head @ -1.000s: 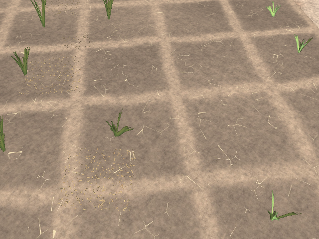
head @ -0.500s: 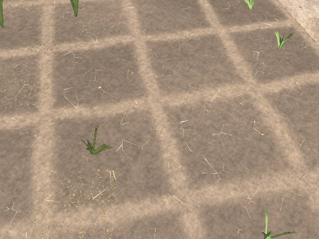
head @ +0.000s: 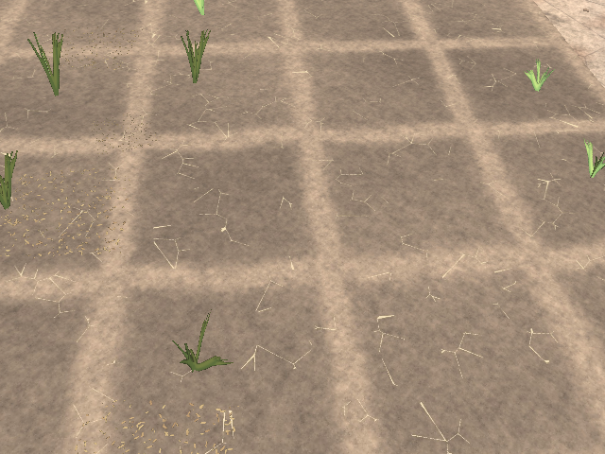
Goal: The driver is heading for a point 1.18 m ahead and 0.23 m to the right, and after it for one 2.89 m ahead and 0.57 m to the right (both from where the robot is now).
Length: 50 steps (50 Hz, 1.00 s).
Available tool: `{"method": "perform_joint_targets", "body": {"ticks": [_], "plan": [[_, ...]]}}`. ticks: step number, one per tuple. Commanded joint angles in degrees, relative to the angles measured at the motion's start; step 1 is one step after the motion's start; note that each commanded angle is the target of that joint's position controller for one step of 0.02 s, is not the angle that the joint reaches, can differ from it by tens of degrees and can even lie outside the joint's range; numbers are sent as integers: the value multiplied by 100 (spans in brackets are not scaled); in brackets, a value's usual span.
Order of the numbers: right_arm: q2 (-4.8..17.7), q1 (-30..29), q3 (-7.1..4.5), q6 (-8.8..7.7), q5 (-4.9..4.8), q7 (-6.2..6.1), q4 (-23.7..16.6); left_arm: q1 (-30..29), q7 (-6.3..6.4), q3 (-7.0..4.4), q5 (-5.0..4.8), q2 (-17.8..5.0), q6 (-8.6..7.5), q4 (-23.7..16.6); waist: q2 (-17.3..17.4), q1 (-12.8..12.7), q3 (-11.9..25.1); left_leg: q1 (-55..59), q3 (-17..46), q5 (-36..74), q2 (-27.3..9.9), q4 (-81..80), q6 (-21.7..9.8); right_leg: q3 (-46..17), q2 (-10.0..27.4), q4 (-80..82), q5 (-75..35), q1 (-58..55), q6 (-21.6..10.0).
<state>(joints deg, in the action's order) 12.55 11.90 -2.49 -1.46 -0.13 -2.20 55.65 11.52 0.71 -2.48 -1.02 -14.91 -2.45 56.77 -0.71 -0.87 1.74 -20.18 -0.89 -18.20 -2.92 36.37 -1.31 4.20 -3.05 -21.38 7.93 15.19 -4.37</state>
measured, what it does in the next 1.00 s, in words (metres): walks ahead: left foot, then right foot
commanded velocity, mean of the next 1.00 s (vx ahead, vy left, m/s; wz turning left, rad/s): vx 0.45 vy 0.00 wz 0.00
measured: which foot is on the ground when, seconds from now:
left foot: up 0.00-0.02, down 0.04-0.50, up 0.52-1.00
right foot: down 0.00-0.04, up 0.06-0.48, down 0.50-1.00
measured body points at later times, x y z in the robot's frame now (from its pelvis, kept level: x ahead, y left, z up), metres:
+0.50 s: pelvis +0.20 -0.03 -0.02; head +0.23 -0.03 +0.43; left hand +0.43 +0.19 -0.12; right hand +0.08 -0.28 -0.15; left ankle +0.01 +0.12 -0.74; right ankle +0.32 -0.14 -0.74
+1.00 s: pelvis +0.47 -0.05 -0.01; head +0.50 -0.04 +0.44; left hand +0.41 +0.21 -0.15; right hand +0.69 -0.27 -0.11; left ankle +0.66 +0.08 -0.72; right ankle +0.32 -0.15 -0.74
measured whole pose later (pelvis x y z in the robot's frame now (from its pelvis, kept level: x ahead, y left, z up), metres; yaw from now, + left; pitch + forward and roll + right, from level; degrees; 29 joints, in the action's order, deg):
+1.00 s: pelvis +0.47 -0.05 -0.01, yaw -1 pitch +2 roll -2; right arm 12.6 -0.6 -3.0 -5.2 -1.3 1.7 48.3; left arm 22.8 0.3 -3.1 -0.8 -13.6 -4.1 60.3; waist 1.9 -4.9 -1.1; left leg -34.7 -1.0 1.5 -4.1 30.6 -2.8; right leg 3.2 -3.2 -11.5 19.4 -5.8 -1.8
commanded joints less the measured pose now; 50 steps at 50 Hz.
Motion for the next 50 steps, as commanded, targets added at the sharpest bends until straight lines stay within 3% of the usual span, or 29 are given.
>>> {"method": "perform_joint_targets", "body": {"ticks": [1, 2, 3, 4, 5, 6, 8, 9, 14, 19, 22, 23, 24, 25, 26, 27, 28, 29, 30, 31, 32, 34, 36, 39, 43, 47, 50], "plan": [[423, 757, -169, -162, 1, 39, 150, -380, 77, -168, -125, -804, -22, -387, -188, 491, -191, 1115, -188, 142, 128, -982, -303, -1598, 1432, 1068, 2573, 769, -636], [505, 1063, -200, -187, 2, 34, 260, -531, 61, -105, -118, -586, -30, -477, 116, 600, -241, 1504, 223, -163, -151, -1470, -468, -1284, 1124, 445, 2377, 1112, -437], [818, 1567, -272, -213, -3, 0, 382, -741, 26, -14, -83, -200, -81, -624, 1008, 683, -189, 2174, 1580, -1064, -1059, -2193, -831, -469, 468, -1112, 2047, 2072, -78], [1295, 1766, -396, -246, -20, 39, 425, -867, 5, -17, -40, -207, -182, -799, 1837, 703, -551, 2367, 3134, -1868, -1892, -2885, -1328, -96, 12, -2184, 2064, 3239, 8], [1005, 1517, -320, -365, 55, 49, 324, -913, -36, -103, -32, -540, -262, -767, 1237, 574, -687, 2279, 3218, -1677, -1936, -2872, -1359, -628, 372, -2922, 1795, 3486, -31], [817, 1193, -269, -454, 47, 69, 215, -701, -96, -140, -79, -617, -291, -665, 987, 348, -614, 2365, 2789, -1267, -1714, -2829, -1163, -795, 497, -3144, 1315, 3611, -54], [775, 915, -256, -501, -50, 122, 87, -704, -122, -172, -20, -618, -307, -571, 704, 248, -489, 2450, 2120, -411, -1479, -2913, -901, -758, 709, -3159, 691, 3587, 28], [675, 968, -219, -501, -28, 126, 106, -807, -134, -176, 3, -547, -301, -572, 608, 249, -452, 2347, 1784, 129, -1349, -2956, -843, -704, 760, -3083, 366, 3413, 101], [750, 1375, -218, -455, -2, 95, 215, -1442, -170, -87, -2, -182, -233, -722, 666, 447, -553, 1824, 764, 1250, -941, -3058, -808, -329, 680, -2065, -622, 2663, 382], [872, 1734, -260, -405, -68, 89, 353, -2060, -267, -27, -72, -185, -250, -942, 779, 643, -844, 1895, 538, 1389, -1082, -2956, -810, -168, 579, -1156, -717, 2157, 300], [951, 1677, -321, -342, -120, 85, 401, -1951, -328, -75, -76, -368, -290, -1015, 866, 423, -848, 2221, 537, 2010, -1328, -2613, -719, -174, 537, -851, -283, 1770, 55], [1007, 1558, -343, -317, -118, 84, 375, -1620, -327, -142, -66, -498, -302, -951, 931, 198, -651, 2225, 451, 2908, -1325, -2249, -655, -70, 401, -798, -181, 1218, -45], [982, 1419, -335, -295, -120, 79, 339, -890, -305, -259, -62, -667, -302, -734, 901, -194, -241, 2082, 219, 3983, -1145, -1466, -535, 51, 226, -747, -217, 234, -173], [881, 1326, -291, -283, -80, 81, 261, 181, -262, -422, -80, -960, -291, -414, 750, -659, 438, 1465, -12, 4151, -860, -247, -348, -99, 331, -851, -277, -1265, -366], [555, 1493, -185, -310, 10, 95, 74, 1144, -193, -548, 35, -1449, -254, -233, -335, -808, 1355, -273, -272, 2217, -339, 1879, -56, -1957, 1710, -766, 260, -3247, -867], [-68, 1893, -5, -461, -57, 134, 71, 1354, -243, -504, 59, -1543, -235, -148, -1677, -555, 2094, -1619, 347, -1463, 539, 3415, 112, -4521, 2645, 367, 1344, -4048, -1515], [477, 1440, -155, -573, -213, 155, 42, 947, -256, -366, 27, -1054, -264, -194, -1142, -572, 1409, -2218, 809, -1310, 193, 4120, 6, -4238, 2418, 575, 1581, -3502, -1268], [716, 995, -214, -641, -264, 155, -93, 425, -257, -286, -2, -774, -293, -311, -840, -441, 682, -2425, 616, -795, -104, 4142, -129, -3316, 2240, 597, 1071, -2682, -1040], [729, 777, -243, -646, -214, 98, -112, -24, -275, -236, 37, -617, -318, -407, -308, -234, 355, -2104, 506, -230, -377, 3859, -168, -2674, 2014, 718, 459, -1824, -890], [672, 708, -293, -601, -139, 54, -125, -245, -305, -194, 95, -452, -346, -431, -249, -65, 88, -1816, 479, 84, -534, 3554, -178, -2173, 1788, 867, -39, -1180, -824], [536, 837, -298, -526, -121, 46, -111, -276, -312, -153, 138, -315, -360, -381, -359, 92, 59, -1494, 508, 278, -638, 3385, -201, -1859, 1643, 1022, -216, -840, -799], [346, 862, -295, -412, -127, 40, -149, -71, -270, -152, 120, -337, -386, -243, -388, 200, -94, -1395, 453, 381, -696, 3027, -175, -1573, 1571, 1259, -520, -542, -881], [420, 439, -319, -363, -79, 42, -335, 129, -186, -177, 118, -516, -400, -149, -272, 196, -314, -1777, 403, 775, -721, 2533, -62, -1398, 1586, 1418, -829, -520, -939], [412, -269, -292, -374, -26, 100, -600, 408, -80, -181, 111, -608, -356, -84, -171, 61, -477, -2128, 344, 1676, -667, 1411, 53, -1122, 1496, 1491, -1131, -701, -854], [311, -1163, -184, -408, -72, 225, -849, 836, -43, -186, 50, -700, -333, 13, -155, -214, -655, -1809, 59, 2487, -371, 95, 26, -778, 1349, 1582, -1065, -852, -696], [357, -1802, -119, -450, -117, 373, -1121, 1322, -26, -212, 8, -738, -227, 211, -128, -388, -810, -2048, 47, 2220, -229, -506, -86, -789, 1648, 1262, -1282, -1756, -691], [562, -1684, -164, -484, -137, 455, -1199, 1269, 1, -271, 6, -859, -146, 223, -293, -147, -596, -1556, -50, 1600, -27, -746, -299, -766, 1822, 721, -2457, -2225, -555]]}}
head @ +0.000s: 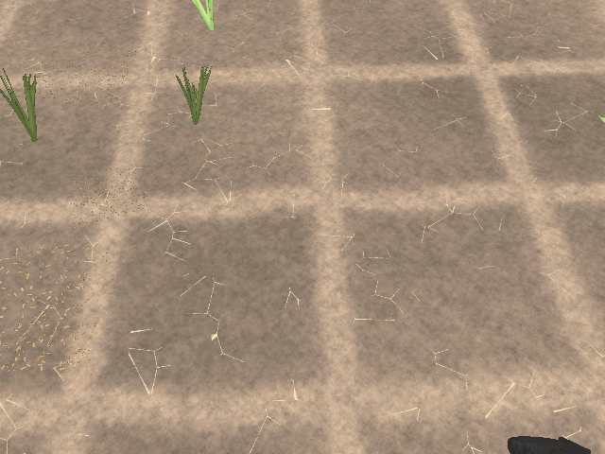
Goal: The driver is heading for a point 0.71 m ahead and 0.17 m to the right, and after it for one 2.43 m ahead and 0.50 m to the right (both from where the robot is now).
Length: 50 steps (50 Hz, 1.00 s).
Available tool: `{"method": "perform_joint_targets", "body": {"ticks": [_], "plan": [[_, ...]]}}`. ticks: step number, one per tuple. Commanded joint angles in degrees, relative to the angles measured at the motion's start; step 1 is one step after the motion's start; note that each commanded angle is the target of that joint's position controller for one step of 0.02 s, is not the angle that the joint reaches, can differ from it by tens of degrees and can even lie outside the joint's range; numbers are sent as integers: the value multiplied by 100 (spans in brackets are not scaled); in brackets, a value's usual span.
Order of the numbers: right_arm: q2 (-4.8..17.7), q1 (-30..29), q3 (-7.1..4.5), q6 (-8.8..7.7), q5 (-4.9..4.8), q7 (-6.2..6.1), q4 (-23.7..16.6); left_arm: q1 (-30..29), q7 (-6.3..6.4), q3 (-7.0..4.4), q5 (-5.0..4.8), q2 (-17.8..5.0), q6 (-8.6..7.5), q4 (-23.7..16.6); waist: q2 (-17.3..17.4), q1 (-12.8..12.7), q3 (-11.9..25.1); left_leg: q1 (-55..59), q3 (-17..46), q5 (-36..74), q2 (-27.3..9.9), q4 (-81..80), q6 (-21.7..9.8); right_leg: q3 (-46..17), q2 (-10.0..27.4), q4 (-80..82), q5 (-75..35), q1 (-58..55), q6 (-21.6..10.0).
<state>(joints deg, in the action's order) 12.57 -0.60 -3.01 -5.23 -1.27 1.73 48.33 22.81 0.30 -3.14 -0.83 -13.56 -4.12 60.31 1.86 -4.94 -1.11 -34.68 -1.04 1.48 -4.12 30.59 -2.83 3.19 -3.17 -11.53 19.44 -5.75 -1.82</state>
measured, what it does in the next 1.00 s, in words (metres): walks ahead, turning right: left foot, then right foot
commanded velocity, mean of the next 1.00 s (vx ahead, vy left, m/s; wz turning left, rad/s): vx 0.19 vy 0.00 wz -0.34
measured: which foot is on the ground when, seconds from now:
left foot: up 0.00-0.04, down 0.06-0.54, up 0.56-0.98, down 1.00-1.00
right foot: down 0.00-0.08, up 0.10-0.52, down 0.54-1.00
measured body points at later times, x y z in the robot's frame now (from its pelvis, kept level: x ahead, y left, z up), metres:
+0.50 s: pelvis +0.24 +0.02 +0.01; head +0.26 +0.01 +0.45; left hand +0.40 +0.26 -0.11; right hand +0.29 -0.26 -0.13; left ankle +0.19 +0.12 -0.73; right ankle +0.35 -0.10 -0.71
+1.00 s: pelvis +0.31 +0.02 +0.00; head +0.35 +0.01 +0.45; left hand +0.55 +0.23 -0.11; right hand +0.33 -0.29 -0.11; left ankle +0.38 +0.14 -0.73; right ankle +0.34 -0.10 -0.73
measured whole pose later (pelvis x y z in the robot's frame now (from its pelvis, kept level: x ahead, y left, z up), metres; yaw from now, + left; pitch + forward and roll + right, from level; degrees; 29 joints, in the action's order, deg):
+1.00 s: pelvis +0.31 +0.02 +0.00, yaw -23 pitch +3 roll +0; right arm 16.5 6.6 -4.0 -1.7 -0.5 -1.9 48.9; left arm 8.5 2.5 -5.2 -0.8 -16.8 2.3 42.3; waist -0.8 -0.9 -1.0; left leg -19.4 5.0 -15.4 1.4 30.8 2.3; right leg -11.4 -7.4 -27.7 7.5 22.6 -1.5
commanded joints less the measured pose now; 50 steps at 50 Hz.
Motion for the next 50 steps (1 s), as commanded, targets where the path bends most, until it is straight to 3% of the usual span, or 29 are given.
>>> {"method": "perform_joint_targets", "body": {"ticks": [1, 2, 3, 4, 5, 6, 7, 8, 9, 11, 13, 16, 19, 22, 25, 26, 27, 28, 29, 30, 31, 32, 33, 34, 36, 40, 46, 49, 50], "plan": [[721, -76, -183, -112, -13, 57, -391, 36, 45, -225, -9, -1059, 44, -164, -680, 487, -25, 532, -186, -541, 289, -176, -246, -598, 1787, -705, -4618, -155, -741], [942, 735, -306, -110, 0, 35, -155, -100, 40, -205, -3, -1015, 77, -202, -683, 927, 458, 1661, -326, -450, 474, -282, -410, -407, 1560, -1637, -5337, 42, -612], [1262, 1841, -430, -100, 51, -16, 133, -165, 35, -130, 50, -865, 78, -309, -526, 1354, 1207, 3463, 190, -272, 1, -40, -702, -242, 1281, -3064, -4586, 1057, -434], [1844, 2645, -571, -76, 160, -41, 310, 515, -33, 80, 75, -177, -26, -386, 775, 1177, 2222, 5890, 2859, -1114, -1592, -271, -1666, -38, 308, -5479, -1806, 3465, 0], [1405, 2680, -417, -53, 123, -37, 334, 403, -76, 77, -3, -283, -186, -303, 1033, 1205, 2582, 6130, 4372, -1464, -1946, -1193, -1819, -890, -4, -6389, 1273, 4292, -31], [1101, 2129, -310, -62, 72, -44, 261, -182, -96, -68, -167, -798, -284, -482, 798, 1140, 1647, 5395, 3535, -1601, -1714, -1291, -1458, -1000, 381, -6724, 1069, 4817, -148], [902, 1581, -241, -68, 80, -53, 119, -585, -73, -79, -215, -850, -319, -586, 393, 974, 1011, 4427, 2686, -1258, -1488, -1440, -1258, -818, 707, -6508, 533, 4780, -194], [730, 1161, -177, -84, 132, -29, 71, -765, -20, -113, -142, -791, -289, -590, 65, 766, 488, 3466, 2043, -295, -1272, -1620, -1150, -683, 884, -6110, 190, 4512, -139], [597, 963, -131, -115, 189, -7, 63, -637, 27, -155, -61, -708, -199, -534, 110, 520, 313, 2847, 1514, 553, -1054, -1725, -1024, -700, 1037, -5796, 24, 4043, -100], [570, 972, -116, -149, 243, 19, 174, -216, 66, -125, -30, -356, -17, -387, 150, 272, 329, 2270, 897, 1884, -937, -1796, -1051, -635, 1023, -5494, -20, 3438, 23], [734, 996, -140, -165, 292, -58, 278, -274, 94, -135, -25, -310, 89, -431, 225, 171, 258, 2056, 378, 2573, -889, -1869, -1076, -621, 955, -5059, -403, 3474, 134], [837, 910, -141, -102, 302, -217, 322, -822, 61, -119, 37, -315, 129, -654, 295, 245, 242, 2005, -309, 2444, -655, -1897, -880, -551, 883, -3721, -1488, 3347, 179], [1052, 1076, -183, 4, 246, -349, 394, -1425, -33, -107, 48, -370, 149, -936, 259, 485, 309, 2399, -443, 2157, -789, -1833, -876, -386, 781, -2997, -2047, 3307, 190], [1104, 1125, -223, 153, 143, -431, 448, -1695, -109, -158, 63, -512, 220, -1183, 250, 553, 253, 2930, -391, 1855, -1046, -1504, -835, -349, 748, -2701, -1611, 3527, 114], [1171, 993, -286, 300, 25, -509, 380, -1641, -203, -225, 62, -611, 248, -1359, 312, 446, 217, 3189, -336, 1875, -1203, -771, -644, -178, 614, -2385, -908, 3474, -86], [1173, 903, -298, 347, -11, -536, 324, -1370, -223, -270, 59, -647, 234, -1322, 221, 284, 325, 3153, -463, 2071, -1066, -232, -476, -22, 440, -1923, -1157, 3053, -204], [1106, 1167, -292, 370, 24, -539, 333, -959, -189, -402, 82, -950, 212, -1258, -188, 166, 613, 2917, -661, 1792, -675, 699, -151, -237, 370, -1423, -2384, 2226, -412], [915, 1240, -214, 340, 225, -509, 136, -599, -78, -575, 128, -1588, 224, -1289, -1345, 192, 1053, 1718, -901, -182, -77, 2394, 301, -1737, 1388, -1496, -5130, 1008, -958], [585, 1424, -92, 318, 319, -439, -32, -521, -68, -563, 193, -1774, 238, -1367, -1967, 392, 1743, 93, -334, -4335, 946, 3946, 556, -3652, 2504, -1321, -5693, -251, -2205], [784, 1204, -132, 311, 183, -354, -2, -569, -103, -443, 160, -1342, 232, -1465, -1141, 217, 1995, -85, 575, -4168, 651, 4411, 446, -3540, 2328, -1094, -4401, -22, -2077], [877, 935, -167, 335, 32, -349, -68, -1034, -82, -409, 105, -1187, 213, -1608, -848, 303, 1443, -354, 571, -3679, 493, 4371, 392, -2978, 2062, -955, -3573, 500, -1777], [913, 831, -200, 386, 63, -414, -23, -1355, -43, -387, 26, -1095, 240, -1699, -405, 403, 1057, -365, 536, -3233, 319, 4030, 423, -2607, 1790, -813, -2740, 1007, -1452], [1044, 713, -258, 435, 145, -490, -58, -1554, 6, -360, -9, -1007, 290, -1762, -415, 455, 827, -215, 540, -2910, 219, 3635, 459, -2421, 1617, -686, -2142, 1495, -1282], [1044, 700, -276, 471, 173, -512, -98, -1605, 49, -357, 41, -1012, 332, -1792, -624, 537, 768, 106, 500, -2681, 250, 3453, 490, -2307, 1438, -595, -1896, 1894, -1228], [886, 808, -258, 477, 159, -533, -107, -1538, 108, -380, 107, -1079, 364, -1835, -832, 571, 806, 291, 467, -2452, 374, 2973, 554, -2215, 1271, -558, -1939, 2015, -1211], [790, 679, -214, 457, 147, -554, -170, -1437, 195, -435, 49, -1227, 405, -1915, -868, 459, 929, 431, 575, -2137, 454, 2028, 684, -2400, 1201, -598, -1475, 1901, -1136], [894, 648, -217, 341, 76, -438, -250, -1502, 223, -432, 56, -1222, 530, -2080, -1109, 389, 799, 994, 647, -2098, 599, 914, 655, -2964, 1108, -627, -940, 1946, -1010], [948, 1167, -248, 248, 51, -327, -131, -1664, 249, -406, -17, -1192, 616, -2206, -1106, 694, 796, 1886, 496, -1485, 620, -493, 465, -3043, 887, -969, -1335, 2056, -776], [1144, 1400, -311, 245, 94, -310, -69, -1580, 269, -368, -45, -1069, 646, -2238, -906, 746, 825, 2505, 668, -1113, 232, -997, 321, -2840, 627, -1287, -995, 2435, -526]]}}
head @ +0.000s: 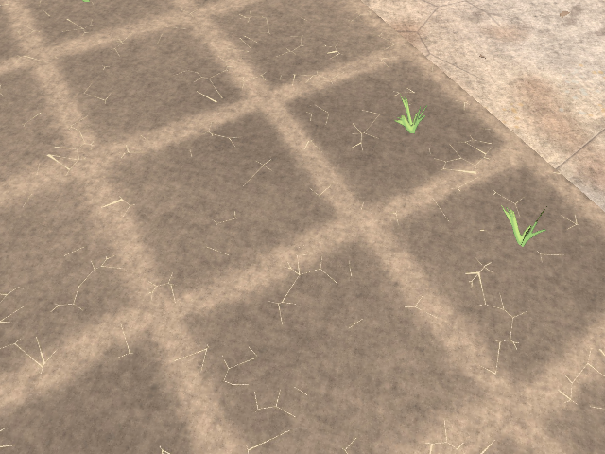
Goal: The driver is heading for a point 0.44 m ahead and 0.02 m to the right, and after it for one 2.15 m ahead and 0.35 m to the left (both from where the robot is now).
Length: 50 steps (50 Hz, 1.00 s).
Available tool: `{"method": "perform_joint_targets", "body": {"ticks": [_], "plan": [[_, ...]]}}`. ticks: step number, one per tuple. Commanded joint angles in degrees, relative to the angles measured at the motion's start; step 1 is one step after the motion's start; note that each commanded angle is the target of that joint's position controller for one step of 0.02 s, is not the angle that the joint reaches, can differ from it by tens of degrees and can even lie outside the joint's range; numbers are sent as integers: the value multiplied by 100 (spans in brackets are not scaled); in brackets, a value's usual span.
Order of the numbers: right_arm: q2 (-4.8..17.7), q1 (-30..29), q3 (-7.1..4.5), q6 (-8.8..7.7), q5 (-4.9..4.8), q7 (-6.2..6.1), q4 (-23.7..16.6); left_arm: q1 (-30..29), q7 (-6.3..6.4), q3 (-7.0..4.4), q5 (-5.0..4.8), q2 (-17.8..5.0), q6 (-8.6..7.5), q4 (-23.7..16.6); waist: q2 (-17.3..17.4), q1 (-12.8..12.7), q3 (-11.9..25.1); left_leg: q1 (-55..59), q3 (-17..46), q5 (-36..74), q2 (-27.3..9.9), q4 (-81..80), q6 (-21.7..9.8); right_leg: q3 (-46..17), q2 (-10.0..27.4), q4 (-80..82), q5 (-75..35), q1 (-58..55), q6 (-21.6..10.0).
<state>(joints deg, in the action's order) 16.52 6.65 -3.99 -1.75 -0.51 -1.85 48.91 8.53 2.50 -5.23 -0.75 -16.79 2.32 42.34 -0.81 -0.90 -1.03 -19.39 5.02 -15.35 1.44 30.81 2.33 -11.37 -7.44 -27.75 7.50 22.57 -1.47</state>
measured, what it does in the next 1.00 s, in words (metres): walks ahead: right foot, then left foot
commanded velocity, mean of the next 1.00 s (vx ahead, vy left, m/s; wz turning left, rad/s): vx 0.15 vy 0.00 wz -0.25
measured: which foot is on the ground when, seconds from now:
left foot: down 0.00-0.44, up 0.46-0.86, down 0.88-1.00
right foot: down 0.00-0.00, up 0.02-0.40, down 0.42-0.88, up 0.90-1.00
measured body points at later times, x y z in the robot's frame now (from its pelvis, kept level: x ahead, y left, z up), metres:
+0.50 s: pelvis +0.00 -0.02 +0.00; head +0.03 -0.04 +0.45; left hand +0.23 +0.20 -0.09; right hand +0.04 -0.32 -0.12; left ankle +0.01 +0.13 -0.71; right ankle -0.02 -0.13 -0.73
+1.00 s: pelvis +0.11 +0.00 +0.01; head +0.13 +0.02 +0.46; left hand +0.27 +0.25 -0.12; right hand +0.13 -0.29 -0.10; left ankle +0.13 +0.09 -0.73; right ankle +0.03 -0.13 -0.66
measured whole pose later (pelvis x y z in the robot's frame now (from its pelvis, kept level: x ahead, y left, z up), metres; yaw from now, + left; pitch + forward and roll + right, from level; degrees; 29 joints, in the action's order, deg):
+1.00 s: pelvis +0.11 +0.00 +0.01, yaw -13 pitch +2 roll -1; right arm 15.7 16.6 -2.5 -5.5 0.0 1.4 48.4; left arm 16.0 -0.4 -3.8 -1.4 -17.0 -3.6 45.1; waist -2.1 0.7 1.1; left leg -13.6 -2.3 -15.1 0.3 26.9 -3.1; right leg -0.8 1.2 -60.0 20.6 25.3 -3.1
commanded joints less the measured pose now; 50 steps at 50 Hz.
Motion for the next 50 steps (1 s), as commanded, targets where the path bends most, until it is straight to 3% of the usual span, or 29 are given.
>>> {"method": "perform_joint_targets", "body": {"ticks": [1, 2, 3, 4, 5, 6, 9, 12, 14, 17, 20, 21, 22, 23, 24, 25, 26, 27, 29, 32, 35, 39, 41, 43, 44, 45, 46, 47, 50], "plan": [[1158, 695, -292, -58, 146, 21, -175, 124, 38, -73, -30, -373, 17, -455, 582, 111, 892, 1620, 1179, 918, -1625, -1290, -639, -557, 405, -971, 1637, 419, -235], [1382, 448, -321, -11, 381, 29, -284, 17, 8, -150, -48, -565, -69, -698, 1919, -2, 538, 1209, 2526, 1791, -2437, -1586, -1553, 239, -242, -2097, 2830, 1440, 20], [1082, 84, -252, -29, 394, 1, -502, 133, -38, -278, 30, -1034, -129, -584, 1437, -70, 491, 1065, 2319, 2099, -2557, -1501, -1773, 73, 184, -3189, 2622, 1431, 173], [793, -189, -187, -31, 302, -31, -608, 314, -59, -344, -10, -1142, -103, -416, 1014, -163, 468, 1053, 1614, 2216, -2183, -1322, -1515, 152, 243, -3596, 2228, 1398, 250], [682, -290, -157, -19, 201, -46, -666, 449, -33, -334, -9, -992, -30, -271, 798, -190, 422, 1135, 1089, 2106, -1819, -1204, -1251, 261, 290, -3872, 1935, 1428, 365], [639, -260, -134, -5, 114, -67, -670, 473, -27, -300, 8, -857, 28, -259, 787, -121, 350, 1215, 837, 2183, -1713, -1161, -1202, 306, 330, -4184, 1700, 1569, 474], [692, 70, -124, 79, 141, -123, -642, 68, -81, -189, -83, -582, 67, -522, 954, 127, 222, 1398, 227, 2336, -1534, -1252, -1317, 709, 501, -3885, 1327, 1676, 674], [875, 426, -184, 146, 138, -149, -586, -254, -122, -87, -47, -427, 36, -764, 1047, 380, 373, 1806, 176, 2458, -1693, -1221, -1472, 821, 707, -2961, 1401, 1430, 765], [1027, 342, -231, 159, 99, -94, -620, -258, -167, -16, -11, -340, 21, -831, 1106, 375, 447, 1610, 21, 2548, -1737, -1191, -1501, 1001, 787, -2306, 1560, 823, 689], [1129, 295, -258, 153, 8, 22, -615, -175, -208, -23, -5, -454, 38, -820, 1197, 363, 444, 1392, -11, 2584, -1798, -1104, -1515, 1284, 710, -1440, 1520, 100, 530], [1023, 194, -195, 158, -129, 65, -533, 270, -257, -42, 10, -429, 36, -615, 1067, 56, 428, 1097, -115, 2345, -1664, -627, -1207, 1449, 574, 482, 232, -1019, 152], [825, 492, -121, 123, -99, 88, -394, 368, -234, -75, 20, -585, 38, -588, 776, 50, 530, 683, -288, 1855, -1486, -361, -830, 1129, 761, 935, -528, -1782, -14], [412, 621, 28, 70, 167, 149, -463, 559, -153, -137, 66, -973, 45, -624, -414, 185, 997, -134, -777, 184, -1037, 706, -277, -197, 1893, 742, -2390, -2826, -321], [251, 502, 88, 37, 206, 157, -633, 279, -160, -84, 193, -1039, 8, -684, -1414, 250, 928, -829, -824, -1935, -567, 1236, 67, -1015, 2838, 616, -3073, -2452, -1316], [689, 135, -22, 76, 134, 98, -660, 251, -207, -20, 247, -727, -99, -676, -944, -75, 858, -803, -480, -2171, -654, 1917, 195, -959, 2744, 776, -2436, -2028, -1639], [797, 118, -80, 114, 45, 89, -628, 95, -221, 34, 260, -615, -189, -582, -906, 26, 666, -836, -373, -1994, -668, 2240, 201, -630, 2459, 843, -2026, -1835, -1469], [796, 294, -107, 150, 42, 68, -492, 106, -214, -20, 178, -742, -233, -491, -859, 35, 643, -984, -437, -1751, -639, 2348, 191, -476, 2208, 1025, -802, -1866, -1256], [919, 300, -156, 178, 58, 58, -463, 234, -206, -74, 54, -892, -256, -404, -934, -74, 449, -1289, -494, -1491, -602, 2571, 193, -616, 2203, 1279, 336, -1888, -1200], [854, 232, -173, 129, -21, 91, -469, 374, -157, -46, 17, -820, -288, -263, -876, -93, 94, -1587, -465, -893, -614, 2733, 87, -778, 2105, 1739, 2027, -1682, -1152], [668, 69, -133, -69, -44, 140, -486, 342, -110, -10, 45, -659, -403, -215, -773, -87, -93, -1683, -458, -357, -662, 2042, -67, -642, 2043, 1972, 1940, -1770, -1094], [482, -59, -50, -222, -27, 215, -496, 380, -139, -66, 15, -794, -504, -167, -655, -131, -2, -1225, -543, -131, -606, 1105, -159, -398, 2034, 1963, 1520, -1713, -1099], [563, -62, -18, -284, -84, 304, -516, 526, -233, -116, -62, -944, -526, -74, -653, -132, -83, -543, -696, -74, -481, 420, -298, -379, 2125, 1880, 1755, -1277, -1134], [573, 258, -21, -318, -83, 330, -408, 443, -259, -98, -108, -917, -498, -53, -514, 113, -66, 191, -817, 328, -373, -37, -419, -260, 2051, 1624, 1880, -870, -1014], [672, 1094, -89, -326, -101, 294, -108, 446, -280, 10, -42, -623, -483, -21, -345, 495, 108, 1395, -788, 226, -284, -242, -522, 14, 1743, 906, 1925, -215, -774], [980, 1672, -169, -344, -85, 238, -16, 324, -301, 134, 33, -240, -512, -94, 347, 725, 226, 2083, 300, -324, -1046, -784, -787, 576, 1255, -520, 1679, 419, -437], [1729, 2045, -330, -342, -26, 248, -11, 319, -284, 194, 28, -16, -638, -422, 1910, 700, 435, 2841, 2682, -1773, -2303, -1728, -1595, 1323, 534, -2523, 2240, 1874, -66], [1358, 1959, -226, -400, 48, 290, -82, 200, -254, 65, -80, -547, -722, -437, 1369, 746, 303, 2623, 3545, -2732, -2530, -2097, -1929, 720, 719, -3567, 2550, 2447, -88], [1058, 1596, -128, -439, 47, 298, -191, 226, -277, 1, -168, -748, -758, -421, 1110, 552, -60, 2438, 3061, -2752, -2359, -2084, -1751, 609, 1014, -3877, 1988, 2782, -204], [729, 1066, -5, -448, 79, 313, -360, 224, -296, -3, -8, -591, -747, -293, 717, 284, -251, 1833, 1618, -981, -1709, -2208, -1347, 694, 1419, -3407, 765, 2412, -198]]}}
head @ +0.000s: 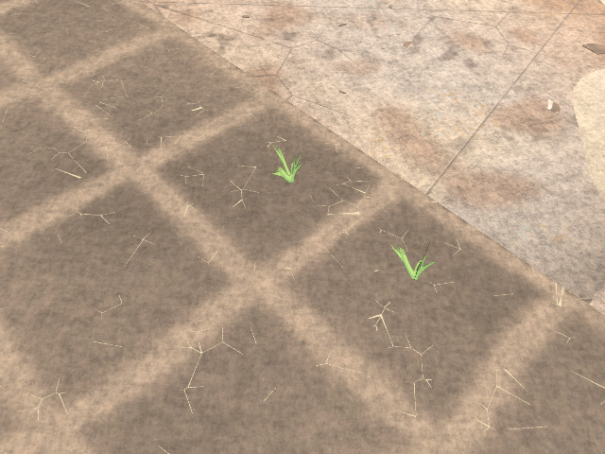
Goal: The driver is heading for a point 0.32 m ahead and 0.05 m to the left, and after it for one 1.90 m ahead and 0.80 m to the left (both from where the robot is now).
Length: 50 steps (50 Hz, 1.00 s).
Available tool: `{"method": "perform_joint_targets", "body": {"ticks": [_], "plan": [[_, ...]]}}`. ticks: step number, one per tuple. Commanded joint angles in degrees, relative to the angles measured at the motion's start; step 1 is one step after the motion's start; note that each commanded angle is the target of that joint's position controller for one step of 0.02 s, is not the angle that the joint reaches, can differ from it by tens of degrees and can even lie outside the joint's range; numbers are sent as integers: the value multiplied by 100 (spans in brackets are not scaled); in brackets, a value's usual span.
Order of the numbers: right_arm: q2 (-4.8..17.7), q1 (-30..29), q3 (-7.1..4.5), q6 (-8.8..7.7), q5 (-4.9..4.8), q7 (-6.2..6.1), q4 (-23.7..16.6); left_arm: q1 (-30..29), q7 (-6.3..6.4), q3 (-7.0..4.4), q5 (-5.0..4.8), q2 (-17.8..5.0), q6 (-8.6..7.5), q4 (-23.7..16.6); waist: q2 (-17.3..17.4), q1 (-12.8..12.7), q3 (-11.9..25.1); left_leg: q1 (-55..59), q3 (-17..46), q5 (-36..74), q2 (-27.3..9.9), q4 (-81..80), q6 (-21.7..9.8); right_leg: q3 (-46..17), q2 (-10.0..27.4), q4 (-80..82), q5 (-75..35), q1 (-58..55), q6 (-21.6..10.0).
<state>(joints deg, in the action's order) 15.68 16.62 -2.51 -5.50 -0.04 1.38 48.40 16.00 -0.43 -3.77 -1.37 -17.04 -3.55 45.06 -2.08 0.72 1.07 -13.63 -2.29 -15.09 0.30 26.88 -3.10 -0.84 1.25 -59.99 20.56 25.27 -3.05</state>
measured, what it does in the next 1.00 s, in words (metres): walks ahead, turning left: right foot, then left foot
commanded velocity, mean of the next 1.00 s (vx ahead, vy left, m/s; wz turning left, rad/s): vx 0.48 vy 0.00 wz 0.34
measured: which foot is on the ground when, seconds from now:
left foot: down 0.00-0.38, up 0.40-0.88, down 0.90-1.00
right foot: up 0.00-0.36, down 0.38-0.90, up 0.92-1.00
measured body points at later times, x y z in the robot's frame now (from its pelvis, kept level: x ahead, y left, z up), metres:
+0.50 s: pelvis +0.27 -0.05 -0.01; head +0.31 -0.05 +0.44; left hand +0.42 +0.23 -0.10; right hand +0.32 -0.33 -0.14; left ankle +0.12 +0.08 -0.65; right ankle +0.34 -0.14 -0.74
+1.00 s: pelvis +0.53 +0.06 -0.02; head +0.57 +0.09 +0.43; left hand +0.50 +0.36 -0.14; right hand +0.78 -0.13 -0.11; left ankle +0.57 +0.15 -0.74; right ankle +0.44 -0.13 -0.64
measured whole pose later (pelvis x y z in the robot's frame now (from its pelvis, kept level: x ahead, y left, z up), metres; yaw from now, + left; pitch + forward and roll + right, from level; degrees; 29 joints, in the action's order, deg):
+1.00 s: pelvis +0.53 +0.06 -0.02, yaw +24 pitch +1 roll -1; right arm 17.3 10.2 -4.2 -2.5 -1.1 2.2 37.6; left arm 12.4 -0.3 -3.5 -1.5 -17.5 -5.4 46.6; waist -0.2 -0.6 -4.9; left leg -25.5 -1.7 -11.2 3.4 35.3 -5.6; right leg 0.3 2.5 -69.2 26.0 17.8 0.5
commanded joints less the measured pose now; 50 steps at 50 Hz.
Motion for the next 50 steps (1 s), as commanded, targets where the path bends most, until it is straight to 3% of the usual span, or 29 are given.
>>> {"method": "perform_joint_targets", "body": {"ticks": [1, 5, 9, 12, 15, 17, 18, 19, 20, 21, 22, 23, 24, 26, 28, 30, 35, 38, 40, 42, 43, 44, 45, 46, 47, 48, 49, 50], "plan": [[805, 80, -148, -70, 39, -18, -315, -532, -19, -135, 65, -481, -137, -549, 852, 105, -441, 1129, 2025, -486, -1455, -1903, -776, -274, 554, -37, -834, 1971, 28], [854, 323, -160, -43, -3, -99, -221, -886, -14, -77, 98, -259, -88, -671, 628, 162, -404, 1144, 1144, 1253, -1224, -2004, -799, -73, 495, 952, -1734, 1901, 337], [915, 631, -169, 19, -46, -166, -104, -1610, -108, 31, 52, -51, -144, -890, 663, 403, -551, 1023, 636, 1575, -1089, -2058, -710, 157, 310, 2255, -2564, 1400, 386], [921, 948, -180, 95, -93, -174, 28, -2104, -214, 50, 23, -64, -200, -1078, 603, 513, -752, 1282, 771, 1675, -1286, -1903, -760, 135, 183, 2762, -2551, 1327, 312], [1043, 941, -247, 184, -137, -220, 61, -2130, -293, 3, 18, -253, -280, -1164, 702, 293, -720, 1726, 1003, 2270, -1529, -1503, -680, 9, 85, 3135, -2094, 1104, 135], [1193, 799, -303, 225, -126, -245, 21, -1533, -259, -116, 34, -528, -306, -1033, 891, -110, -258, 1778, 989, 3860, -1468, -751, -560, 182, -177, 3206, -1688, 39, -44], [1130, 704, -272, 248, -97, -247, -13, -631, -194, -247, 29, -767, -299, -784, 862, -592, 343, 1446, 784, 4324, -1183, 246, -401, 275, -236, 3302, -1839, -1279, -222], [856, 651, -164, 233, 5, -245, -176, 483, -106, -353, 121, -1106, -273, -573, 572, -1034, 1287, 210, 675, 3018, -878, 1855, -199, -563, 638, 2895, -1835, -3285, -553], [-51, 1599, 78, 128, -25, -205, -307, 819, -99, -442, 216, -1614, -242, -449, -1173, -520, 2358, -2015, 540, -1205, 119, 4016, 171, -3297, 2268, 3245, -807, -5417, -1420], [548, 1386, -49, 41, -228, -187, -196, 827, -100, -306, 187, -1029, -221, -466, -1142, -765, 2457, -2574, 1172, -1762, 38, 4815, 197, -4218, 2351, 4089, 87, -5137, -1470], [945, 688, -182, 27, -350, -193, -398, 420, -65, -201, 142, -707, -215, -456, -787, -762, 1288, -3001, 1039, -1354, -248, 4995, 186, -3171, 2104, 4222, 34, -4316, -1149], [910, 349, -181, 29, -295, -219, -487, 63, -49, -146, 130, -541, -215, -439, -365, -601, 736, -2886, 879, -848, -523, 4805, 180, -2401, 1892, 4339, -467, -3463, -985], [832, 176, -201, 62, -190, -230, -517, -216, -61, -108, 161, -383, -232, -398, -196, -423, 355, -2647, 856, -540, -682, 4537, 193, -1858, 1670, 4528, -960, -2700, -892], [604, 415, -218, 229, -198, -205, -477, -544, -76, -98, 226, -254, -308, -329, -391, -77, 113, -2061, 895, -225, -892, 4258, 201, -1099, 1427, 4935, -1325, -1886, -831], [411, 362, -200, 373, -198, -202, -564, -673, -71, -138, 182, -320, -385, -219, -275, 59, -155, -2090, 863, -148, -972, 4041, 253, -613, 1452, 5231, -1653, -1499, -885], [394, 108, -198, 429, -146, -207, -719, -666, -42, -187, 194, -460, -416, -118, -148, 72, -343, -2384, 901, 266, -1002, 3674, 321, -217, 1461, 5373, -1926, -1453, -905], [289, -770, -118, 323, -132, -5, -1012, -468, 43, -247, 181, -727, -331, 3, 51, -240, -534, -2324, 456, 1726, -856, 1948, 277, 792, 1223, 5383, -2280, -1751, -716], [283, -1337, -87, 316, -137, 107, -1289, -120, 60, -301, 104, -913, -218, 120, 113, -471, -680, -2493, 215, 1654, -768, 1328, 159, 980, 1412, 5247, -2379, -2370, -648], [364, -1532, -109, 326, -135, 166, -1467, -3, 67, -337, 35, -1014, -115, 176, 58, -481, -711, -2587, 78, 1275, -672, 1092, 25, 1076, 1547, 4985, -2780, -2842, -550], [535, -1386, -196, 356, -120, 193, -1562, -58, 90, -380, -18, -1176, -22, 161, -121, -278, -466, -2132, -216, 683, -350, 1003, -181, 1241, 1577, 4332, -4405, -3127, -421], [693, -1001, -288, 381, -120, 185, -1516, -108, 102, -400, -48, -1253, 29, 138, -220, -27, -167, -1572, -387, 399, -103, 1003, -316, 1328, 1534, 3659, -5331, -3166, -352], [926, -197, -442, 399, -139, 149, -1334, -205, 113, -386, -81, -1241, 78, 111, -177, 456, 258, -493, -517, 533, 203, 716, -500, 1489, 1368, 2556, -5728, -2901, -212], [1337, 814, -658, 452, -154, 49, -1069, -142, 137, -303, -9, -1053, 63, 61, 112, 916, 784, 1229, -79, 781, 172, 572, -745, 1536, 1153, 990, -4788, -1806, 43], [2043, 796, -778, 452, -192, -35, -1050, 318, 96, -44, 257, -182, -43, -250, 1746, 301, 1069, 3057, 2877, 257, -1311, 203, -1622, 1353, 161, -1134, 296, 792, 436], [1822, 864, -663, 326, -127, 27, -1347, 13, 26, -6, 104, -414, -282, -391, 1413, 488, 2186, 3726, 5275, -756, -2035, -870, -2299, -198, -381, -2137, 1493, 1681, 462], [1382, 724, -539, 231, -73, 68, -1294, -616, -33, -116, -131, -839, -411, -549, 878, 672, 1528, 3423, 4576, -584, -1913, -1094, -1919, -487, -52, -2144, 964, 2253, 329], [1203, 491, -487, 178, -88, 63, -1279, -750, -30, -67, -124, -749, -482, -598, 637, 486, 912, 2662, 3800, -195, -1676, -1042, -1704, -437, 196, -1700, 495, 2238, 211], [1007, 63, -424, 166, -84, 48, -1334, -729, 17, -70, 22, -719, -498, -521, 272, 207, 527, 1803, 3188, 460, -1435, -1017, -1510, -439, 417, -1158, 161, 1867, 215]]}}
Velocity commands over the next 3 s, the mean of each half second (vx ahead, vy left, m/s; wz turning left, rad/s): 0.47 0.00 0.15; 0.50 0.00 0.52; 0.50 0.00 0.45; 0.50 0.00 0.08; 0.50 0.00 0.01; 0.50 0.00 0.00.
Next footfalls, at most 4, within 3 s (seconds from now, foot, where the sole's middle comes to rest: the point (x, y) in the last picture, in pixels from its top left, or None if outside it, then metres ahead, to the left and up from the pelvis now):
0.38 right None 0.38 -0.14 -0.78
0.90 left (218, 413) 0.61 0.17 -0.78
1.38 right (249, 290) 0.95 0.12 -0.78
1.90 left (114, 264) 1.02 0.48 -0.78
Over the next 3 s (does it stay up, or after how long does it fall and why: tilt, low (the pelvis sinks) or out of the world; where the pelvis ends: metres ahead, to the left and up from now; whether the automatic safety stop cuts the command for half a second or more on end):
stays up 1.44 0.67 -0.02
